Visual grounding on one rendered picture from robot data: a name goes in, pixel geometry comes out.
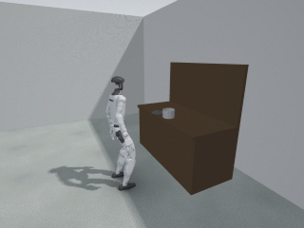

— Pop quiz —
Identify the lid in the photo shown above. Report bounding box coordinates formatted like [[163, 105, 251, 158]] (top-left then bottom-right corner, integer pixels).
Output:
[[151, 110, 163, 115]]

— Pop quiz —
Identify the pot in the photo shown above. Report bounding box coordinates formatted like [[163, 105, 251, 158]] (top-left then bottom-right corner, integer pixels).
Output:
[[162, 107, 175, 119]]

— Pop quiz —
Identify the robot left thigh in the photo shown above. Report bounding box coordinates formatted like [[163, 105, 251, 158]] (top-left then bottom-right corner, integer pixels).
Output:
[[111, 130, 128, 157]]

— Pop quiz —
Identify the left robot upper arm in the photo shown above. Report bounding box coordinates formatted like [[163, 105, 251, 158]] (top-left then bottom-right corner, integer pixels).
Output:
[[105, 94, 111, 116]]

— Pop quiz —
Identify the robot right forearm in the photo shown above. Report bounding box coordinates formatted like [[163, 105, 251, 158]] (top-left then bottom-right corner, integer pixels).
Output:
[[117, 114, 129, 139]]

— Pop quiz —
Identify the table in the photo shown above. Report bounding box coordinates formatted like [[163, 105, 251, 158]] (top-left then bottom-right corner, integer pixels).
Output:
[[137, 62, 249, 196]]

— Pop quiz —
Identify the robot left forearm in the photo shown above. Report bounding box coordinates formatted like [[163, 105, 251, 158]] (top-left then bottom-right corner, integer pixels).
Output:
[[106, 114, 114, 129]]

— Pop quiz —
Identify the right robot upper arm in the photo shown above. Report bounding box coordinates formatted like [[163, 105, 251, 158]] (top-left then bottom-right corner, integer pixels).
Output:
[[115, 95, 126, 120]]

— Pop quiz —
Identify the left robot foot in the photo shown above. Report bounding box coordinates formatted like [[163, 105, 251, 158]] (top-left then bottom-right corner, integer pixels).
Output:
[[112, 171, 124, 179]]

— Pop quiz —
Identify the robot left hand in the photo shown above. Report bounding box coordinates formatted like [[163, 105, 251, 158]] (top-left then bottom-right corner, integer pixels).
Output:
[[109, 128, 118, 141]]

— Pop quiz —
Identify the robot right hand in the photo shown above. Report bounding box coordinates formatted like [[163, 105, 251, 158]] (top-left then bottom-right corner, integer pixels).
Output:
[[124, 137, 135, 154]]

